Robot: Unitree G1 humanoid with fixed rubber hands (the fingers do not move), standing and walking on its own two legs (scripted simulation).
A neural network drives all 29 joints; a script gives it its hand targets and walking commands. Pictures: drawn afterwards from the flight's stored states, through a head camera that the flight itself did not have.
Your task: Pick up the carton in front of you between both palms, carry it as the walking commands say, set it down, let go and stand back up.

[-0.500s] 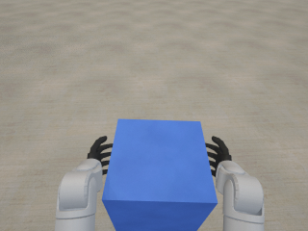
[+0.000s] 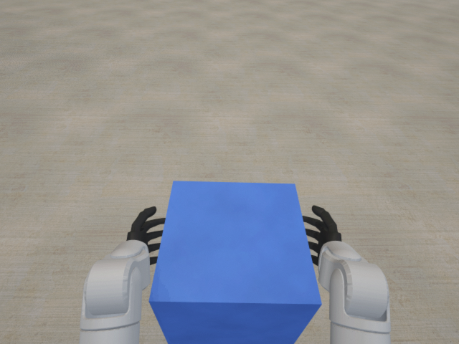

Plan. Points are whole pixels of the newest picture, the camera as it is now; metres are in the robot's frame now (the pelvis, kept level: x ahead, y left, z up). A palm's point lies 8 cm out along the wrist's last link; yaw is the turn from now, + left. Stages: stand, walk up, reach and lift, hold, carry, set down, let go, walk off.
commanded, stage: carry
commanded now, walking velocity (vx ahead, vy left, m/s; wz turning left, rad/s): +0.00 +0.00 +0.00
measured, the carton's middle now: (231, 271) +0.27 +0.00 +0.01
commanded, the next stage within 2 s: none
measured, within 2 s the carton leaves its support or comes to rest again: neither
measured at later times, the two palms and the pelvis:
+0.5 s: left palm (125, 283) +0.21 +0.16 +0.07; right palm (325, 282) +0.22 -0.14 +0.08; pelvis -0.04 +0.01 +0.00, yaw +0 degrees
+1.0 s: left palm (132, 279) +0.24 +0.16 +0.04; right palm (314, 279) +0.24 -0.13 +0.04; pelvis -0.05 +0.01 +0.00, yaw +0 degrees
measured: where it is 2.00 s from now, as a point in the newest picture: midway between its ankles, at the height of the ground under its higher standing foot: outside the picture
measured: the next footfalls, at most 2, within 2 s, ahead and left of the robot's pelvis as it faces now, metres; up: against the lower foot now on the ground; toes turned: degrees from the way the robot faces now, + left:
left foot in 1.64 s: +0.29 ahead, +0.14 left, +0.00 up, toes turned +9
right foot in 2.00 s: +0.41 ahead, -0.08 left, +0.00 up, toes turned +18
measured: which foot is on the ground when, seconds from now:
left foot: down 0.00-1.00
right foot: down 0.00-1.00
